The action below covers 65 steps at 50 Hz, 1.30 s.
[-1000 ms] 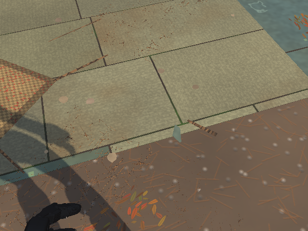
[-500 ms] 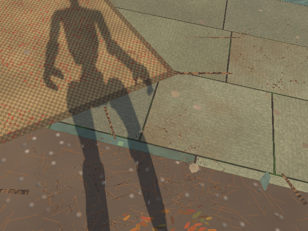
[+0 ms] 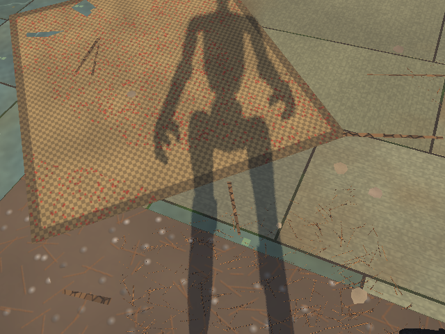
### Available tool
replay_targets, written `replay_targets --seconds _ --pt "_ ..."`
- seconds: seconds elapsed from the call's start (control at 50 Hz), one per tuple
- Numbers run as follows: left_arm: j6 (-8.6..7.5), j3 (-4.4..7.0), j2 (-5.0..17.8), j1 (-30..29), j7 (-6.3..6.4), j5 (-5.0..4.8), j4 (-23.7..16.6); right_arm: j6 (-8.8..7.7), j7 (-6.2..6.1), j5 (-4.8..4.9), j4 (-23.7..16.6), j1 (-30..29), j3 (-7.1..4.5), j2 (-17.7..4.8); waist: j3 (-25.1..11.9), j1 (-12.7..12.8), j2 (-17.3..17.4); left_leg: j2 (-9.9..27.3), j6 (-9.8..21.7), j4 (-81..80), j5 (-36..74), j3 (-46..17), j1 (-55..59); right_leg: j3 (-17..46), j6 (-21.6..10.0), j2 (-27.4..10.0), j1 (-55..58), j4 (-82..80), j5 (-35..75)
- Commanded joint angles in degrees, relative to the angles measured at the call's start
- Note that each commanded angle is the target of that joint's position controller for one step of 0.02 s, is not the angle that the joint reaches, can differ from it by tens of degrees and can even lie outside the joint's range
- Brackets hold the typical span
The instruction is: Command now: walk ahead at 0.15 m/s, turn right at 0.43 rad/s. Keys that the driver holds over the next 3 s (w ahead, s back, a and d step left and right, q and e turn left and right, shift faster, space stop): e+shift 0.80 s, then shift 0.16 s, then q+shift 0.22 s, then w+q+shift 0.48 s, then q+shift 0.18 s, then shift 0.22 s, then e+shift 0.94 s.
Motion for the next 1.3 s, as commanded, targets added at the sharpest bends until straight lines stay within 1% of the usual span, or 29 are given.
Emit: replay_targets --seconds 0.02,0.12,0.14,0.16,0.18,0.22,0.28,0.42,0.54,0.56,0.58,0.6,0.62,0.64,0.66,0.68,0.72,0.82,0.96,1.02,1.04,1.06,1.08,1.12,1.18,1.2,1.24,1.28,1.3 --pt "1.21 4.05 13.9 -3.8 1.47 -1.28 -4.9 -0.58 -0.13 0.80 -4.8 -3.8 -1.33 -3.6 -4.9 -2.2 -11.3 -4.0 -0.7 -7.7 4.6 1.8 3.1 11.8 -8.8 -9.6 2.9 -1.1 35.4" --pt "2.98 3.87 11.1 -9.1 2.39 -1.67 -8.7 -1.27 0.41 0.91 -3.1 0.4 -3.15 -6.8 -7.2 -6.6 -10.2 -1.5 2.0 -27.7 19.0 -0.8 20.0 17.3 -3.3 -5.6 -1.6 6.2 19.4" --pt "2.81 2.82 7.5 -8.2 2.27 -0.60 -9.8 -1.18 -0.34 -0.25 -2.9 4.4 -4.04 -10.1 -12.4 -7.1 -4.3 8.9 6.1 -26.7 26.5 -7.7 32.4 14.2 -0.5 -2.6 -8.6 17.1 7.9" --pt "2.47 1.54 2.8 -0.9 2.16 0.37 -10.2 -0.28 -0.77 -1.91 -3.8 3.4 -4.12 -12.4 -16.1 -2.9 11.8 23.5 14.8 -24.4 42.4 -24.6 41.9 6.1 2.2 5.4 -22.5 29.8 -25.2" --pt "2.46 2.81 8.4 3.8 1.69 0.31 -8.9 0.23 -0.53 -2.12 -3.4 4.1 -3.65 -9.2 -17.0 -1.9 13.5 27.7 19.1 -24.5 42.6 -28.6 38.4 4.3 4.4 0.4 -24.2 40.0 -27.3" --pt "3.61 4.53 12.9 0.4 1.69 -0.91 -7.8 0.61 -0.86 -0.97 -3.9 -0.9 -2.74 -5.1 -9.6 -2.3 6.1 20.5 16.7 -24.8 34.3 -15.0 31.7 1.6 7.2 -3.3 -27.7 47.6 -18.4" --pt "5.41 4.01 9.9 -2.7 1.42 -0.78 -9.5 0.98 -1.41 -1.03 -3.2 -4.1 -3.03 -6.0 -5.2 -1.9 5.6 15.8 15.5 -28.1 31.7 -3.8 22.3 -2.0 8.8 -5.0 -25.6 47.7 -10.3" --pt "5.82 2.86 7.5 -9.4 -0.86 -0.21 -14.2 1.27 -1.26 -0.56 -1.0 -5.1 -4.71 -9.6 -6.4 -3.3 5.7 19.0 16.0 -29.6 26.6 5.5 22.1 -5.6 6.5 -7.7 -18.8 30.6 -3.0" --pt "7.36 4.68 9.6 -8.4 -2.01 -0.58 -15.0 1.10 0.57 2.28 1.1 -4.4 -5.59 -10.2 -6.4 -1.3 4.5 19.3 8.9 -19.2 19.1 12.1 21.7 -10.7 0.7 -3.8 -5.6 11.1 2.0" --pt "7.17 5.88 12.0 -4.4 -1.18 -0.22 -13.9 1.23 1.00 2.07 2.6 -1.0 -5.23 -8.2 -6.9 -0.3 -0.6 16.0 5.4 -10.8 14.4 14.9 16.4 -7.6 -1.9 -3.0 2.6 5.9 9.1" --pt "6.56 8.21 20.9 -0.6 0.04 -0.03 -14.6 1.35 1.19 -0.15 0.5 -0.9 -4.40 -5.4 -6.1 -0.5 -19.7 8.2 -0.3 10.3 -12.7 19.1 -2.0 14.4 -8.7 -17.0 14.1 1.9 36.8" --pt "4.61 7.66 22.9 -3.4 -0.43 2.18 -16.8 1.22 0.44 -1.32 -2.9 -5.6 -3.89 -5.0 -10.4 -0.6 -21.6 1.3 -2.0 22.5 -22.3 6.2 -12.7 29.7 -19.5 -23.5 13.0 -0.1 34.9" --pt "3.07 6.97 19.7 -3.7 -1.07 2.21 -16.7 1.25 -0.06 -0.49 -3.0 -8.8 -4.49 -8.0 -11.2 1.6 -13.7 2.1 -0.8 26.1 -18.5 1.3 -13.9 25.0 -18.8 -21.6 12.8 -1.9 29.1" --pt "2.25 6.34 18.2 -4.8 -0.75 1.31 -15.8 1.01 -0.49 0.27 -3.1 -9.3 -4.48 -7.9 -8.6 -0.1 -11.8 2.4 0.8 24.5 -13.1 -0.2 -14.4 21.6 -15.9 -18.6 10.9 -2.2 24.2" --pt "2.38 5.75 16.2 -7.4 -0.19 0.03 -15.9 0.94 -1.06 -0.22 -1.9 -7.8 -4.72 -8.4 -7.5 -1.9 -8.3 3.3 1.1 22.0 -8.6 -1.1 -14.3 19.0 -13.1 -16.2 9.8 -1.8 20.8" --pt "2.92 5.13 14.9 -10.3 0.44 -0.57 -16.6 1.00 -1.35 -0.62 -1.5 -6.7 -5.00 -9.1 -7.0 -3.4 -8.8 3.3 1.1 19.6 -5.5 -1.4 -12.1 17.3 -11.8 -14.8 7.0 -1.6 21.1" --pt "3.43 4.66 14.3 -11.8 1.29 0.26 -17.5 0.96 -0.89 -0.58 -0.4 -5.0 -4.77 -8.2 -8.7 -4.5 -9.0 1.1 0.4 18.2 -1.6 -1.1 -7.6 15.9 -11.3 -12.6 4.3 -1.0 24.6" --pt "3.97 4.90 15.2 -11.2 2.18 -0.13 -17.3 1.12 -0.38 0.12 0.6 -5.5 -3.62 -6.0 -9.0 -3.8 -8.9 -2.0 -1.4 4.8 1.7 -2.3 -4.6 18.5 -10.3 -10.2 4.0 0.6 18.9" --pt "4.54 3.25 13.2 -11.7 1.01 1.08 -17.1 1.02 0.78 0.51 0.5 -5.5 -3.13 -6.5 -7.8 -1.5 -11.9 -0.8 -0.2 -3.9 -1.3 -0.8 5.0 22.8 -10.5 -10.4 -0.1 4.3 22.3" --pt "4.20 0.49 7.0 -14.2 0.81 1.24 -16.3 0.27 1.92 0.15 1.9 -1.1 -1.93 -3.9 -8.4 -4.5 -10.8 2.0 1.8 -20.0 10.0 0.8 17.6 19.2 -7.3 -8.6 -2.9 5.9 18.7" --pt "3.62 -0.41 4.2 -10.6 0.65 2.07 -14.5 0.10 2.21 -0.90 1.8 -1.9 -1.30 -3.2 -8.2 -3.3 -8.1 4.0 3.0 -25.0 19.5 -3.0 22.5 16.3 -4.2 -5.8 -4.1 6.0 10.2" --pt "3.02 -0.14 4.9 -5.3 0.63 3.67 -13.3 0.19 2.03 -1.35 0.3 -4.5 -1.64 -7.3 -7.0 1.4 1.4 10.1 6.0 -25.3 30.4 -11.7 22.5 9.7 -0.9 -0.2 -5.1 12.2 -3.3" --pt "2.60 0.55 6.7 -3.5 0.57 3.75 -13.3 0.32 1.87 -1.58 0.3 -8.0 -1.17 -7.2 -4.2 4.8 7.9 13.3 12.8 -25.8 26.1 -15.8 14.8 6.1 2.1 0.9 -2.5 9.5 -7.4" --pt "2.35 1.90 11.0 -11.3 1.30 2.84 -13.7 0.64 1.93 0.21 -0.3 -6.3 -2.20 -8.8 -1.6 -0.8 7.0 9.2 11.5 -27.1 14.2 -16.3 12.1 3.3 2.9 1.2 -1.3 9.4 -2.7" --pt "2.45 2.12 8.5 -12.9 1.66 2.04 -14.8 1.12 0.98 1.63 -0.5 -2.3 -3.76 -12.8 -2.1 -2.2 8.5 10.0 13.4 -25.5 16.4 -22.2 16.7 0.3 2.9 2.6 -6.4 12.3 -5.0" --pt "1.99 1.88 7.0 -11.7 1.40 1.80 -14.7 1.59 0.38 1.92 -0.2 0.0 -3.52 -11.3 -5.3 -2.4 8.6 9.5 14.3 -26.2 6.5 -23.7 19.1 -0.8 2.8 3.5 -6.9 12.1 -10.5" --pt "0.49 2.08 5.7 -9.5 0.41 0.39 -14.0 2.37 -0.16 2.53 -0.6 1.9 -3.54 -10.4 -4.6 -1.7 7.6 7.9 14.6 -28.0 -21.8 -26.7 14.6 -0.1 0.9 2.0 -3.7 8.1 -12.7" --pt "-1.24 3.90 10.3 0.3 0.13 0.64 -10.8 2.40 -0.44 3.13 -4.6 -5.9 -3.09 -8.5 -2.1 4.4 0.9 1.3 8.5 -19.9 -21.9 -17.0 -10.0 9.2 -4.5 -6.9 16.8 -2.4 -18.6" --pt "-1.95 5.04 13.8 5.4 0.02 0.88 -8.7 1.84 -0.35 3.67 -6.9 -8.7 -1.89 -4.6 -1.3 5.7 -9.6 -3.2 5.1 -4.4 -14.5 -6.5 -21.5 23.9 -8.6 -17.5 24.4 -10.0 -27.2"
